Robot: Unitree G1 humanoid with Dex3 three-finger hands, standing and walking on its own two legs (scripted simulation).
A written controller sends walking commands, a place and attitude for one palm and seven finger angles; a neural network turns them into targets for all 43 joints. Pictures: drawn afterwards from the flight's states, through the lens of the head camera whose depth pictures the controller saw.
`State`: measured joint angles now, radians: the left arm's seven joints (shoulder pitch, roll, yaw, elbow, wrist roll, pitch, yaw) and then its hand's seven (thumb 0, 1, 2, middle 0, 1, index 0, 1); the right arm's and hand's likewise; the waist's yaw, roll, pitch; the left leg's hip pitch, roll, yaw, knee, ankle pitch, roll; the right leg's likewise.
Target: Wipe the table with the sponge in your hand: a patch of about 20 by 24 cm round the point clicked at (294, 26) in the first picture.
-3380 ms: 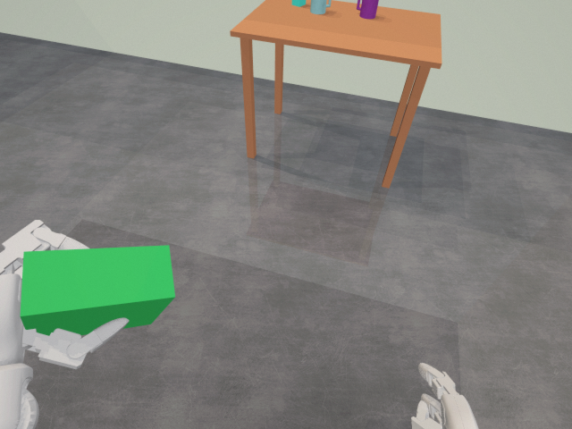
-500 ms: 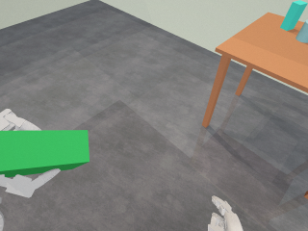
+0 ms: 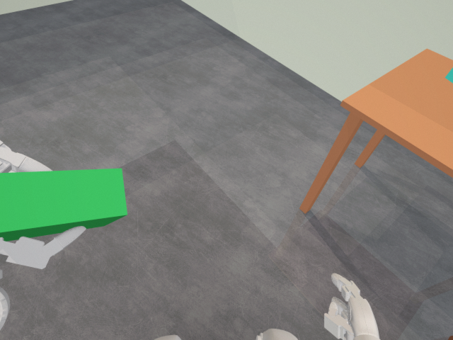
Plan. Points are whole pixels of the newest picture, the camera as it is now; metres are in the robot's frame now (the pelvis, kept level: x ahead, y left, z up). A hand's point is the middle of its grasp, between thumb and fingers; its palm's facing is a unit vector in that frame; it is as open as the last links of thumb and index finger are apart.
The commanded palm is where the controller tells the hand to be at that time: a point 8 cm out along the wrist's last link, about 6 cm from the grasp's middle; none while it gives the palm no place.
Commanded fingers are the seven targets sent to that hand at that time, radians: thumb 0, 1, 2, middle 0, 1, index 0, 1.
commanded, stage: walk to a spot facing it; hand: left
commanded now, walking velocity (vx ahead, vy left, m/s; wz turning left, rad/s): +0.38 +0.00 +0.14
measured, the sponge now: (77, 204) +0.25 +0.21 +0.16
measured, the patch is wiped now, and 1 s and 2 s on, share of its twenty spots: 0.00 0.00 0.00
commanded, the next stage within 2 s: turn to face it in 0.50 s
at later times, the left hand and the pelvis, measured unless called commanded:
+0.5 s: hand (82, 156) +0.31 +0.22 +0.18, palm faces +0.49 -0.75 -0.45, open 9.8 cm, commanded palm +0.24 +0.26 +0.19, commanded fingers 0.00 0.10 1.30 -1.20 -1.60 -1.20 -1.60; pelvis +0.13 -0.04 +0.01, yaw +10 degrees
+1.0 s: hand (113, 121) +0.39 +0.20 +0.18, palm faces +0.58 -0.70 -0.41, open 9.8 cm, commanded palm +0.33 +0.23 +0.19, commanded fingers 0.00 0.10 1.30 -1.20 -1.60 -1.20 -1.60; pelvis +0.21 -0.07 -0.01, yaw +8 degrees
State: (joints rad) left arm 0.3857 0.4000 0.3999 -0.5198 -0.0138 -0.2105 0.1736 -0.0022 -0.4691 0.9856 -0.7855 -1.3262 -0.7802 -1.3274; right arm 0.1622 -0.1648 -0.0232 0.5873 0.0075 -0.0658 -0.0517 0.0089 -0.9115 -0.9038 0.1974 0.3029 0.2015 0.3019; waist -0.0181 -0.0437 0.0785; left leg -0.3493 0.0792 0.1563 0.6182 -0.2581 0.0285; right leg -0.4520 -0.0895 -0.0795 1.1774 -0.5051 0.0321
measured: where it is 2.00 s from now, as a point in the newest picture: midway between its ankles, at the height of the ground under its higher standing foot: outside the picture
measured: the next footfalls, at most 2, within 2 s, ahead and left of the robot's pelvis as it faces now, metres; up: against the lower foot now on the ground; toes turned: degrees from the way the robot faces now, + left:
right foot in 0.22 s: +0.16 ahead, -0.16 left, +0.00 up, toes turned -8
left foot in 0.58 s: +0.24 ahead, +0.12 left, +0.00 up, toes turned +21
